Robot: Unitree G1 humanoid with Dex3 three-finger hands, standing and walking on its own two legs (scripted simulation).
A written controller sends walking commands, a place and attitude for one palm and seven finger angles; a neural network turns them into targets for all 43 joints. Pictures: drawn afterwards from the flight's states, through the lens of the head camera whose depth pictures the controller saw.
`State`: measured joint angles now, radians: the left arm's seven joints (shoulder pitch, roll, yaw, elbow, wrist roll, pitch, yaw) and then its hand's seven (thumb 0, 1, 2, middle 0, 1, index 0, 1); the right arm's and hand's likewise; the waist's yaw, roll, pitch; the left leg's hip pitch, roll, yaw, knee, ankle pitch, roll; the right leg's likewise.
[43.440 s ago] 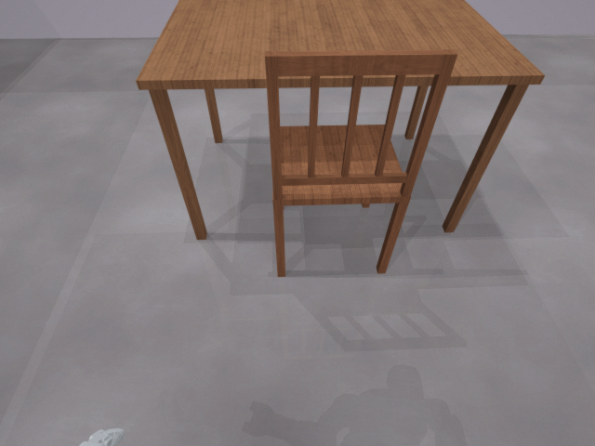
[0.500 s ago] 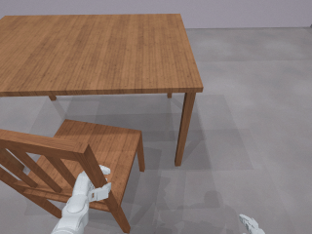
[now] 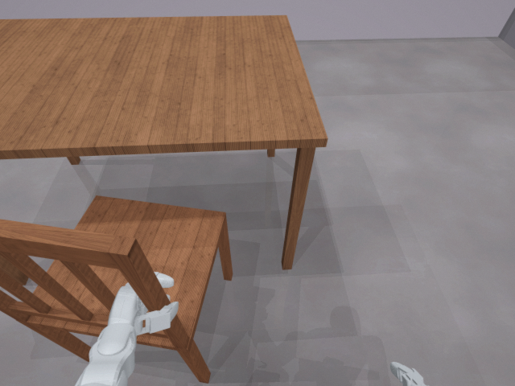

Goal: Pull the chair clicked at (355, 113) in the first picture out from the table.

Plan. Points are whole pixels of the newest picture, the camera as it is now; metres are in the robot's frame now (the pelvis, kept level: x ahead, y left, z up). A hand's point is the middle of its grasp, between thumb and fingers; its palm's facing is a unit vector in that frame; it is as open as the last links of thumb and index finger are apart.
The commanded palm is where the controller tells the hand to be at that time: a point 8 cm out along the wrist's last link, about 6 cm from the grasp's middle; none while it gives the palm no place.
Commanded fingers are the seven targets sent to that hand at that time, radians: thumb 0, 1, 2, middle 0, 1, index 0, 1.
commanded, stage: open the thumb and straighten the fingers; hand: left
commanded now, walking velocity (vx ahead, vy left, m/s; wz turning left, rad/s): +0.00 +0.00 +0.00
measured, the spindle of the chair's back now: (53, 287) +0.31 +0.39 -0.09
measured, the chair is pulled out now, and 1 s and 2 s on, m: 0.15 0.15 0.15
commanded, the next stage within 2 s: draw the fingers out of the gap in 0.64 s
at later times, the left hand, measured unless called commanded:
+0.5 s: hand (156, 300) +0.29 +0.19 -0.09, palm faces +0.08 -0.98 -0.15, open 15.8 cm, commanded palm +0.25 +0.25 -0.06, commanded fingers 0.00 -0.55 0.20 0.00 0.00 0.00 0.00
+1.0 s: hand (150, 327) +0.24 +0.19 -0.09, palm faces +0.06 -0.98 -0.17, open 17.5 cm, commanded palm +0.21 +0.25 -0.06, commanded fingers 0.00 -0.55 0.20 0.00 0.00 0.00 0.00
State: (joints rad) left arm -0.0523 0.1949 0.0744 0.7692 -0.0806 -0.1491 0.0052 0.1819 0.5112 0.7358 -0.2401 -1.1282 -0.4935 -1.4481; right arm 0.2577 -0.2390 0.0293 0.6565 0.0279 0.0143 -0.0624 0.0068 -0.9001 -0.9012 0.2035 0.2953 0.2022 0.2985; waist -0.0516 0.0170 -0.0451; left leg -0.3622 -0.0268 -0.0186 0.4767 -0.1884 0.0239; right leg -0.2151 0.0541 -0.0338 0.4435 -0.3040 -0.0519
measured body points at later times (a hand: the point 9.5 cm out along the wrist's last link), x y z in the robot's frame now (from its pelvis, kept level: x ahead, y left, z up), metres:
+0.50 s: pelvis +0.00 +0.01 -0.04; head +0.04 +0.01 +0.40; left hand +0.28 +0.24 -0.08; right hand +0.13 -0.23 -0.15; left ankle +0.03 +0.10 -0.74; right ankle -0.05 -0.08 -0.74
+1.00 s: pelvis +0.01 +0.01 -0.05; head +0.04 +0.00 +0.40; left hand +0.23 +0.24 -0.07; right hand +0.14 -0.24 -0.13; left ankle +0.03 +0.10 -0.74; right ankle -0.05 -0.08 -0.74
